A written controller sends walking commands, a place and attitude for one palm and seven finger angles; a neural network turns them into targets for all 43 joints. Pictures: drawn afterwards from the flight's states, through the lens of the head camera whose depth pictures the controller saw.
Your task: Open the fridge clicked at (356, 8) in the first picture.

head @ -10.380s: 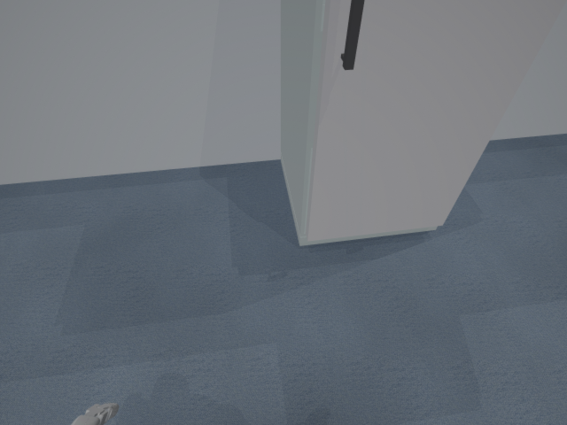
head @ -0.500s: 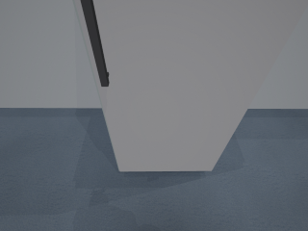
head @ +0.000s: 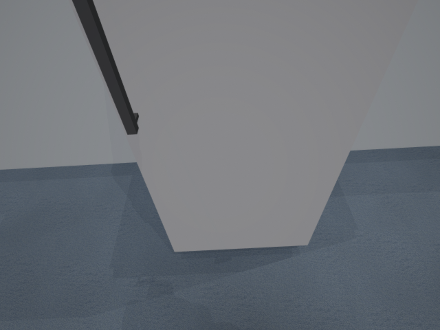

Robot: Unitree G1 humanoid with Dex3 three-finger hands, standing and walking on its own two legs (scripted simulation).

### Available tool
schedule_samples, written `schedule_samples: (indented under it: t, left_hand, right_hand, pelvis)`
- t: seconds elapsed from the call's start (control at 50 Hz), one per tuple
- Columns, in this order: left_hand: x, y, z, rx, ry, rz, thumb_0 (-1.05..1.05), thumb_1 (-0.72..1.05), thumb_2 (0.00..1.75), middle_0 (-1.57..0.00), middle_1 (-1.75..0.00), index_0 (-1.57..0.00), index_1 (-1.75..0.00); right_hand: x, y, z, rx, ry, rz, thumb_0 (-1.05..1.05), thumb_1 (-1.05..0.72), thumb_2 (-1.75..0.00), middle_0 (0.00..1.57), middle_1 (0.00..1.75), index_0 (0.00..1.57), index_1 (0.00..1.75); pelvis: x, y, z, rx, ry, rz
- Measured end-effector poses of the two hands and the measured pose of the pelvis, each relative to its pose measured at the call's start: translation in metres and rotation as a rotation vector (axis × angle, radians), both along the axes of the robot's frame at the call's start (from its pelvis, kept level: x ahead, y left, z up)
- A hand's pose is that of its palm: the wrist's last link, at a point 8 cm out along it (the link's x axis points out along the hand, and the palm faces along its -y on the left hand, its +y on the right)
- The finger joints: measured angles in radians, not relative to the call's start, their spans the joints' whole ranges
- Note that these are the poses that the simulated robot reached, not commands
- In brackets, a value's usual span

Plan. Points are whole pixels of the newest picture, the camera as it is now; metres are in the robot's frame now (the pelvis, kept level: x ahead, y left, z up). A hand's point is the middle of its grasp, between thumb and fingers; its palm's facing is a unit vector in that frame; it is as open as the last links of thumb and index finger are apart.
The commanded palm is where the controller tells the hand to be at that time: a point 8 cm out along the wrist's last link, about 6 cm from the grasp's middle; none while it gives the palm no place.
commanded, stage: look again from close up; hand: left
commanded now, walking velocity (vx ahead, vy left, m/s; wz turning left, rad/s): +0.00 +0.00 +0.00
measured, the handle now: (106, 47) +0.52 +0.23 +0.27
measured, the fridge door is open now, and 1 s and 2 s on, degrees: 0 0 0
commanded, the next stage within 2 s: raise the hand to about handle height in 0.58 s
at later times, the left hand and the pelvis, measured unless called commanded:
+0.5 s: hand out of the picture +0.04 +0.17 -0.17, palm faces +0.01 -0.97 -0.24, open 7.4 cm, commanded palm none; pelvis +0.00 -0.02 +0.00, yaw +0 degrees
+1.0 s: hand (121, 286) +0.19 +0.18 +0.02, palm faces +0.05 -1.00 -0.01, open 8.1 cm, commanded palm +0.12 +0.25 -0.01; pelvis -0.03 +0.00 -0.03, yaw +0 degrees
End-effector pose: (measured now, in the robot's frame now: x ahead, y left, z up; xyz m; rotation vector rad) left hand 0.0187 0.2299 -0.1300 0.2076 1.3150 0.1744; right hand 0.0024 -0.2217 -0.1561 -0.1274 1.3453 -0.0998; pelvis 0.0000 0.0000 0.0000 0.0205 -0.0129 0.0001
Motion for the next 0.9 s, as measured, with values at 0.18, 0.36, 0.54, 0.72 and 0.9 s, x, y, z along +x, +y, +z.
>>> schedule_samples:
  t: [0.18, 0.36, 0.54, 0.72, 0.9]
  left_hand:
    - [0.017, -0.010, -0.002, -0.010, -0.023, -0.010, 0.00, 0.91, 0.90, -0.20, -0.30, -0.20, -0.30]
    - [0.017, -0.011, -0.004, -0.010, -0.021, -0.009, 0.00, 0.91, 0.90, -0.20, -0.30, -0.20, -0.30]
    - [0.009, -0.006, -0.003, -0.005, -0.009, -0.004, 0.00, 0.91, 0.90, -0.20, -0.30, -0.20, -0.30]
    - [0.010, 0.000, 0.002, -0.006, -0.061, 0.054, 0.00, 0.90, 0.90, -0.20, -0.30, -0.20, -0.30]
    - [0.157, 0.009, 0.169, -0.006, -1.253, 0.019, 0.01, 0.82, 0.87, -0.20, -0.36, -0.20, -0.36]
  right_hand:
    - [0.003, -0.021, 0.006, -0.034, 0.022, 0.001, 0.00, -0.91, -0.90, 0.20, 0.29, 0.20, 0.30]
    - [0.010, -0.033, 0.010, -0.056, 0.009, 0.003, 0.00, -0.91, -0.90, 0.20, 0.29, 0.20, 0.30]
    - [0.012, -0.031, 0.012, -0.054, -0.001, 0.013, 0.00, -0.91, -0.90, 0.20, 0.29, 0.20, 0.30]
    - [0.010, -0.026, 0.013, -0.052, -0.025, 0.002, 0.00, -0.91, -0.90, 0.20, 0.30, 0.20, 0.30]
    - [0.102, -0.026, 0.051, -0.106, -0.620, 0.022, 0.01, -0.90, -0.90, 0.20, 0.30, 0.20, 0.30]
  pelvis:
    - [0.003, -0.013, 0.001, -0.004, 0.002, 0.004]
    - [0.003, -0.018, 0.001, -0.008, -0.005, 0.003]
    - [-0.001, -0.018, 0.003, -0.010, -0.007, 0.000]
    - [-0.006, -0.014, 0.002, -0.018, -0.004, -0.003]
    - [-0.020, -0.002, -0.012, -0.006, 0.046, 0.019]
